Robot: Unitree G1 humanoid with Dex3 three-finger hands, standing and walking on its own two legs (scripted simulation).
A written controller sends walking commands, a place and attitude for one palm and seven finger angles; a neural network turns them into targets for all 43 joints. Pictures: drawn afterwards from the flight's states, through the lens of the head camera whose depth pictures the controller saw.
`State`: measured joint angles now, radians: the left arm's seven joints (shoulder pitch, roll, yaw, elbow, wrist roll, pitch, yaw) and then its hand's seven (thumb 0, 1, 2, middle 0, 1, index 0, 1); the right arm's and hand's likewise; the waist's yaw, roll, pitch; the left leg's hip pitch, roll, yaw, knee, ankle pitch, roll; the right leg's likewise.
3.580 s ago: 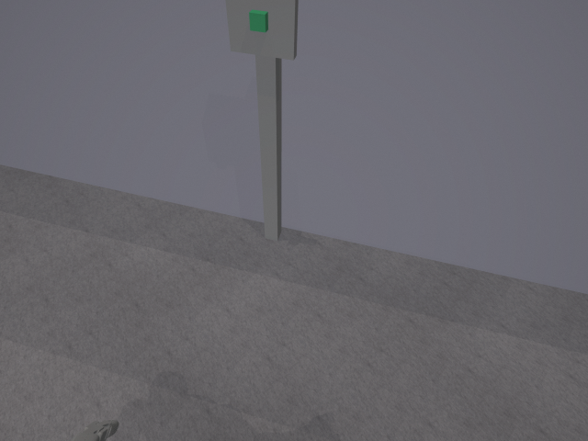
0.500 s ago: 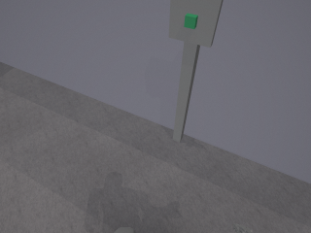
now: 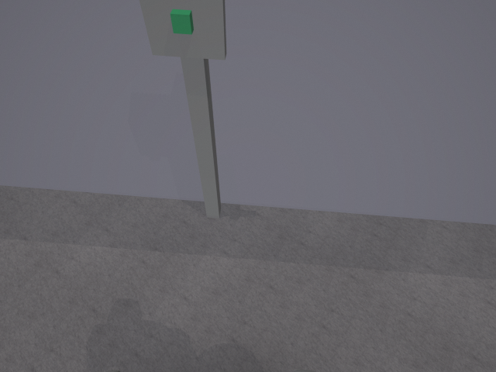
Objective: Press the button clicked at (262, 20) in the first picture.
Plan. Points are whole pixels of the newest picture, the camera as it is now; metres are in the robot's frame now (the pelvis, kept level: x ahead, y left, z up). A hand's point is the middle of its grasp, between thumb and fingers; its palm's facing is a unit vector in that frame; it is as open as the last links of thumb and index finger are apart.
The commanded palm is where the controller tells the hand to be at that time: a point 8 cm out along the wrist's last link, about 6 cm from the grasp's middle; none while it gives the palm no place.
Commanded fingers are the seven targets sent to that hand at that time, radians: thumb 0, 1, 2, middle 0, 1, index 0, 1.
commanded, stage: take the last steps up to it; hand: left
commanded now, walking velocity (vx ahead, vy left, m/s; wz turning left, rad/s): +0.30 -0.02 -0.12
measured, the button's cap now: (182, 21) +0.77 +0.18 +0.15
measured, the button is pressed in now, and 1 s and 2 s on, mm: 0 0 0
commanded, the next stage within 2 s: come to a stop and stand still in 0.76 s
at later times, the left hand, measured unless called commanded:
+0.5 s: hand out of the picture +0.06 +0.17 -0.18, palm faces +0.04 -0.98 -0.18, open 7.3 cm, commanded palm none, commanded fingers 0.00 0.90 0.90 -0.20 -0.30 -0.20 -0.30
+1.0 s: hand (172, 264) +0.34 +0.18 -0.17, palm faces -0.07 -0.97 -0.22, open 7.3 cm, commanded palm none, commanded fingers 0.00 0.90 0.90 -0.20 -0.30 -0.20 -0.30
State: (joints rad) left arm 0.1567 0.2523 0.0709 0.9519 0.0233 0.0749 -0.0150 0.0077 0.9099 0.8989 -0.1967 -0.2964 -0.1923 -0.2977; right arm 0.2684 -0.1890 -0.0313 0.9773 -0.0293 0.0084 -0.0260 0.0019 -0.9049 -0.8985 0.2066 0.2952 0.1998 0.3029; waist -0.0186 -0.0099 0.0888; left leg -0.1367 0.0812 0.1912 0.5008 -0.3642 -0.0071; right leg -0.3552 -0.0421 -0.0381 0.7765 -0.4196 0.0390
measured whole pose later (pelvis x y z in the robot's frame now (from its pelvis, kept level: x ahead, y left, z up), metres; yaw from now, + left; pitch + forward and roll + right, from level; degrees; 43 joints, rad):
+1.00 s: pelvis +0.26 +0.00 +0.00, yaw -5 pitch -2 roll +2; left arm 0.18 0.18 0.04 1.05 0.03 0.00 0.02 0.01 0.93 0.90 -0.20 -0.30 -0.19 -0.30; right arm 0.39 -0.10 -0.02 1.15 -0.02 -0.03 -0.03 0.00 -0.91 -0.90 0.20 0.29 0.20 0.30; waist -0.02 -0.03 0.04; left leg -0.07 0.00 0.20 0.45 -0.34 0.02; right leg -0.36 -0.10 -0.08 0.59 -0.13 0.03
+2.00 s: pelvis +0.20 +0.00 +0.01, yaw -4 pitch -1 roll +1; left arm 0.25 0.14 0.02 1.13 0.02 0.01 0.04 0.02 0.95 0.90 -0.20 -0.30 -0.20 -0.30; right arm 0.37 -0.14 -0.03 1.17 -0.02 0.03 -0.02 0.00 -0.91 -0.90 0.20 0.29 0.20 0.30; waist -0.04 0.04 0.00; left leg -0.22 0.07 0.07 0.47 -0.25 -0.02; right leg -0.18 -0.01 -0.06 0.47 -0.28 -0.02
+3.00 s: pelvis +0.20 +0.04 +0.00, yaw -5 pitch +0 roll +0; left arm 0.27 0.18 -0.01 1.07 0.02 0.01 0.03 0.00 0.91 0.90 -0.20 -0.30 -0.19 -0.30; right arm 0.31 -0.15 0.02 1.07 -0.02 -0.01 -0.02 0.01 -0.93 -0.90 0.21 0.29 0.20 0.30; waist 0.00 -0.01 0.02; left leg -0.20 -0.04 0.09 0.47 -0.27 0.07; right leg -0.20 -0.07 -0.03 0.49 -0.28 0.03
